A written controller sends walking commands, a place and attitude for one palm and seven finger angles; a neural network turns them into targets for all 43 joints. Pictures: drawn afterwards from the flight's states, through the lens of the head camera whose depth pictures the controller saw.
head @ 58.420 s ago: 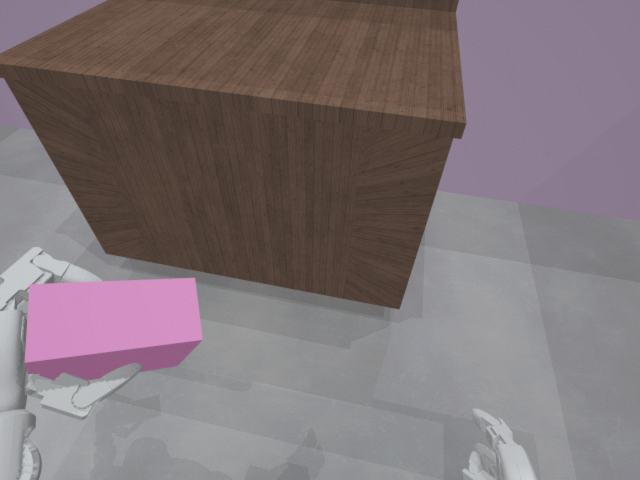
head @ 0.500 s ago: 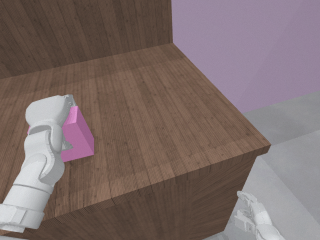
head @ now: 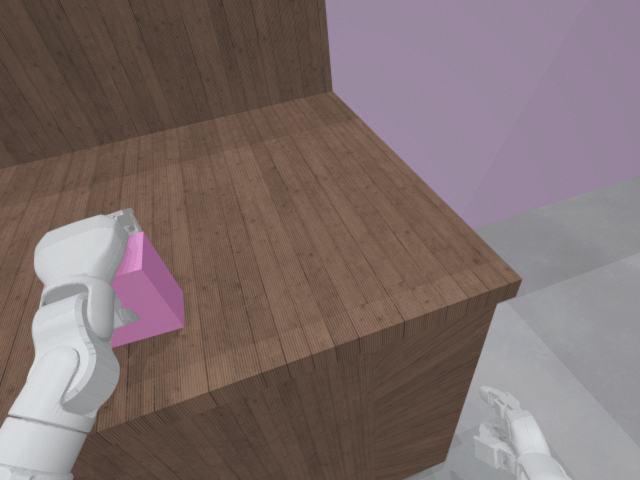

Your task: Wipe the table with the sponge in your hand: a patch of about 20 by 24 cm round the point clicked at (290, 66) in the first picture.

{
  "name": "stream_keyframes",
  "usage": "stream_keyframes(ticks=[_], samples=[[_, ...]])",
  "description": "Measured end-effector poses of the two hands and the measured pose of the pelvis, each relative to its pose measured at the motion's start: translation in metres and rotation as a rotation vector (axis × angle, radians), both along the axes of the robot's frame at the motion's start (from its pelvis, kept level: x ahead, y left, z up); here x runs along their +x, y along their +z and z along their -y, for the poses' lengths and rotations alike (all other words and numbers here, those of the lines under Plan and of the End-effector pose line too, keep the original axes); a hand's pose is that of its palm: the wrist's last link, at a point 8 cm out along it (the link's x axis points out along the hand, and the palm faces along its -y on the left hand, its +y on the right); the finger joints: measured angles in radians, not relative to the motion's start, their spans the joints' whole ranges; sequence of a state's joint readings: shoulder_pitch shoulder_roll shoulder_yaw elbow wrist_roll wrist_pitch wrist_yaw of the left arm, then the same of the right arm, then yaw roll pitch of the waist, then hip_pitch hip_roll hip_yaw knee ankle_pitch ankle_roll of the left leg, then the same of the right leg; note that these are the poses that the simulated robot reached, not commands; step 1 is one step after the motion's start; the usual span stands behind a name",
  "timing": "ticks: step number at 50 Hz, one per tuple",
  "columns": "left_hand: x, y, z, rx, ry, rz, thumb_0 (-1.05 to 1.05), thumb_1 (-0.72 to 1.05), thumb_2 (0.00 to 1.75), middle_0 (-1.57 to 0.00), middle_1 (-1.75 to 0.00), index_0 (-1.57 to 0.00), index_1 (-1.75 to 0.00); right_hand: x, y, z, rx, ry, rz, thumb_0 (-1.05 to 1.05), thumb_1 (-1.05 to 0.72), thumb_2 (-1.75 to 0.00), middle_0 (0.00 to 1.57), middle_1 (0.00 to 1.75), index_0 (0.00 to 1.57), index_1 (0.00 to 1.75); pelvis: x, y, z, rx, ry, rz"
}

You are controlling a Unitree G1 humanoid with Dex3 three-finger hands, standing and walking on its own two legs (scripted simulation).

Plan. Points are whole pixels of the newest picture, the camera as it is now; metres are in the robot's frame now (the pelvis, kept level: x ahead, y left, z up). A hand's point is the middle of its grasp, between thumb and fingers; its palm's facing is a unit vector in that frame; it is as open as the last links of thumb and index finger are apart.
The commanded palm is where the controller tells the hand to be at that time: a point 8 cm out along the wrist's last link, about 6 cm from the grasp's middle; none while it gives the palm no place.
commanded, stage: wipe back along the first lane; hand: left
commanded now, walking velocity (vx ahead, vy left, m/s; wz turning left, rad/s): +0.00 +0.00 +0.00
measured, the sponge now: (131, 304) +0.29 +0.29 +0.10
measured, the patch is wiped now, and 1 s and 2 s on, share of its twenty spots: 1.00 1.00 1.00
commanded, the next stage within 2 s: lift the sponge slowly off the table in 0.18 s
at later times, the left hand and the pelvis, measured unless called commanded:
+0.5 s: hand (111, 297) +0.25 +0.27 +0.16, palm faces +0.20 -0.07 -0.98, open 10.5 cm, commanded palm +0.22 +0.26 +0.20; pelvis -0.01 +0.00 +0.00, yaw +0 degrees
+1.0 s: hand (112, 290) +0.26 +0.27 +0.17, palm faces +0.13 -0.08 -0.99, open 10.5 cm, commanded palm +0.22 +0.27 +0.23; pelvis -0.01 -0.01 +0.00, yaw +0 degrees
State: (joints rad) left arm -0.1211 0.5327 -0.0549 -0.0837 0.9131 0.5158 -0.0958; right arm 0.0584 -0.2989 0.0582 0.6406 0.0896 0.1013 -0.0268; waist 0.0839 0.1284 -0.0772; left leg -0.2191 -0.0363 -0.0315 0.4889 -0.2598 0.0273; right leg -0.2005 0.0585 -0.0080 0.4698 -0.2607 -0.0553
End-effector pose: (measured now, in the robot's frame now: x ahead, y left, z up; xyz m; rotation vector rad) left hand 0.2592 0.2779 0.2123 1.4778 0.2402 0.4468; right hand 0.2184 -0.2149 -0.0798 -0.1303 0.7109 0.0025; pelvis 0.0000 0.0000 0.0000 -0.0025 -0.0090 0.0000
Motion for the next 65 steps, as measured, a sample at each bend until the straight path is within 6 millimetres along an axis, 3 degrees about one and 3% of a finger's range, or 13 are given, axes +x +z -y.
stream_keyframes(ticks=[20,31,49,65], samples=[[-0.034,-0.001,0.015,-0.031,-0.022,0.065,0.0,-0.5,1.04,-0.61,-1.39,-0.66,-1.36,0.013,0.01,-0.014,0.024,0.034,0.066,0.02,-0.9,-0.9,0.2,0.3,0.2,0.3,-0.005,-0.002,0.002,0.001,-0.004,0.014],[-0.031,0.0,0.014,-0.043,-0.013,0.048,-0.01,-0.52,1.04,-0.63,-1.37,-0.69,-1.33,0.015,0.015,-0.017,0.011,0.049,0.089,0.02,-0.9,-0.9,0.2,0.3,0.2,0.3,-0.009,-0.001,0.005,0.004,-0.001,0.024],[-0.024,0.005,0.013,-0.045,-0.031,-0.005,-0.01,-0.53,1.04,-0.66,-1.34,-0.71,-1.31,0.005,0.011,-0.003,-0.018,0.032,0.077,0.02,-0.9,-0.9,0.2,0.3,0.2,0.3,-0.013,0.0,0.011,0.008,-0.003,0.034],[-0.04,0.015,0.01,-0.043,-0.037,0.013,0.0,-0.54,1.04,-0.67,-1.32,-0.73,-1.29,0.008,0.016,-0.01,-0.017,0.052,0.108,0.02,-0.9,-0.9,0.2,0.3,0.2,0.3,-0.021,0.001,0.011,0.008,-0.001,0.056]])
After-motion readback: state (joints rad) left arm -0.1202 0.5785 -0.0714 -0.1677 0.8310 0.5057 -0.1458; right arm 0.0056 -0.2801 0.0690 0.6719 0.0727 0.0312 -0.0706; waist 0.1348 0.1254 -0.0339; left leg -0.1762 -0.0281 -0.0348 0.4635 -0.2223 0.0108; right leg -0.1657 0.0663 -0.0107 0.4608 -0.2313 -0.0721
